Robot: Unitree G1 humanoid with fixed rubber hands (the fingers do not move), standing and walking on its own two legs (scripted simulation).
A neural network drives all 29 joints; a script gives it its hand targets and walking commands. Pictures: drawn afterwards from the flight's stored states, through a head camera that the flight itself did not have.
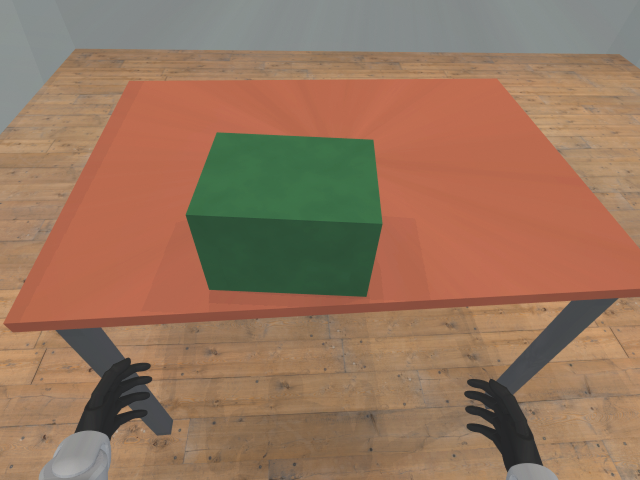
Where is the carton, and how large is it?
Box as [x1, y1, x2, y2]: [186, 132, 382, 296]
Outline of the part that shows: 217,132 186,212 186,217 209,289 366,296 382,223 373,140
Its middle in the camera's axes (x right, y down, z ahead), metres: -0.05 -0.05 +0.64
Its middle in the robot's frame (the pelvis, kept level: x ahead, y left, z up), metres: +0.52 +0.04 +0.02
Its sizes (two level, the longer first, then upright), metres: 0.262 0.198 0.173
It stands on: a table, 0.70 m high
